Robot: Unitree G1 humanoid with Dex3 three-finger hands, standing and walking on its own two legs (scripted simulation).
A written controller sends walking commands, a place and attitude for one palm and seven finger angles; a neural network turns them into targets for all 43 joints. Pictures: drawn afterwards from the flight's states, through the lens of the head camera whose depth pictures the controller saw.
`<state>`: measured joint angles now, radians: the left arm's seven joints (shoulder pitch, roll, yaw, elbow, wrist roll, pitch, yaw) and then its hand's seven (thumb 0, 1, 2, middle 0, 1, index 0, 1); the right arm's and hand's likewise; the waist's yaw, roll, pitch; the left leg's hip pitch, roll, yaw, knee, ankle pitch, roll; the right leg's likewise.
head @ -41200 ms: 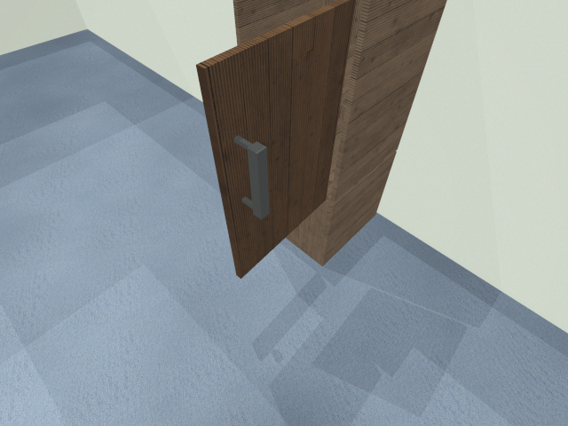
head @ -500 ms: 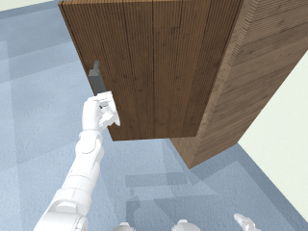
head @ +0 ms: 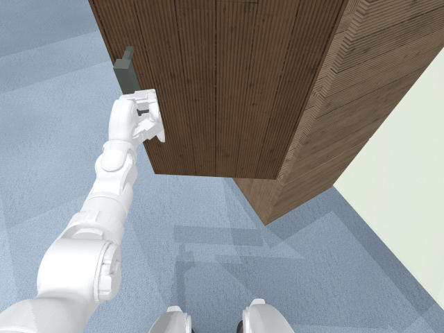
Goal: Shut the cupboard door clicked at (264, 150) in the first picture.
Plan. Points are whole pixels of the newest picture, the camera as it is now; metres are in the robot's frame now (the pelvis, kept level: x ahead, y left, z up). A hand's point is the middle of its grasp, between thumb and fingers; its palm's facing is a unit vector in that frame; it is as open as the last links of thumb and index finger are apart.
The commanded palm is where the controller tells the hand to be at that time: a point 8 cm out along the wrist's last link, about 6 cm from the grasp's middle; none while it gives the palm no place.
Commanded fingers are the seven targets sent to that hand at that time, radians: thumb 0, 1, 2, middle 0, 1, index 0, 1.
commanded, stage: push the door shut along its arc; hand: left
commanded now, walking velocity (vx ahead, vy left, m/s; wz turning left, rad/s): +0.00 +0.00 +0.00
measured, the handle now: (138, 94) +0.55 +0.14 +0.08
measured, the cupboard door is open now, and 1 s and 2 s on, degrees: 58 47 36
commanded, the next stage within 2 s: pull the fist back off the door in 1.16 s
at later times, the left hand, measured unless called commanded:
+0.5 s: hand (180, 99) +0.52 +0.06 +0.09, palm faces -0.24 -0.97 -0.03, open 3.1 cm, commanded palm +0.52 +0.11 +0.08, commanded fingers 0.00 0.90 0.90 -1.30 -1.50 -1.30 -1.50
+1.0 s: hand (190, 83) +0.57 +0.04 +0.09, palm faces -0.34 -0.94 -0.03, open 3.0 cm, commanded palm +0.59 +0.07 +0.08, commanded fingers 0.00 0.90 0.90 -1.30 -1.50 -1.30 -1.50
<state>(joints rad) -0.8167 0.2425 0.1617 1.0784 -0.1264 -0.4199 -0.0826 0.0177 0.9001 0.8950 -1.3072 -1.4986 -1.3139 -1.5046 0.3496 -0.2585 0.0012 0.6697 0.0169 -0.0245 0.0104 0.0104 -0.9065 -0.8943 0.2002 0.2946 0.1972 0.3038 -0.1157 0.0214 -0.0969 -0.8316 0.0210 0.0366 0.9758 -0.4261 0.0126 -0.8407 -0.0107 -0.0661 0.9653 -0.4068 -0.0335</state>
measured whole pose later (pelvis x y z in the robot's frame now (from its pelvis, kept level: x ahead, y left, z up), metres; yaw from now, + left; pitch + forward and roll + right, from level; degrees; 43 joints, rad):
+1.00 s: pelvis -0.01 +0.00 -0.03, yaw -1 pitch +26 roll -2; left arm -1.35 0.49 0.22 1.38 -0.03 -0.25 -0.28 0.00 0.90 0.94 -1.30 -1.50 -1.30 -1.50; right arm 0.43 -0.28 0.04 0.65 -0.02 -0.04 0.01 0.01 -0.91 -0.89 0.20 0.29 0.20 0.30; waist -0.27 0.06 -0.08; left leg -1.14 0.05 0.01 1.15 -0.47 0.01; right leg -1.12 0.02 -0.09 1.09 -0.42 -0.04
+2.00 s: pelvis +0.03 -0.01 +0.00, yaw +0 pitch +21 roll +0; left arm -0.93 0.08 0.14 1.10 0.01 -0.43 0.27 0.02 0.90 0.90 -1.30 -1.50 -1.30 -1.50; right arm 0.40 -0.27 -0.06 0.66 -0.07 0.01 0.10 0.01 -0.91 -0.89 0.20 0.29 0.20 0.30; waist -0.15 0.03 -0.13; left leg -0.88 0.04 0.02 0.98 -0.46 0.00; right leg -0.88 0.01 -0.07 0.96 -0.44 -0.04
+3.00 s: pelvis +0.03 +0.00 +0.06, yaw +0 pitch -2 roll +0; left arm 0.00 0.24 0.01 0.06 -0.07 -0.06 0.05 0.02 0.90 0.89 -1.06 -1.23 -1.06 -1.24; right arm 0.13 -0.21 0.04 0.54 0.05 0.03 -0.07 0.01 -0.91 -0.89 0.20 0.29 0.19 0.30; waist 0.03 0.05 0.00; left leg -0.17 0.00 0.04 0.47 -0.27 0.01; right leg -0.19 0.00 -0.05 0.48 -0.26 -0.02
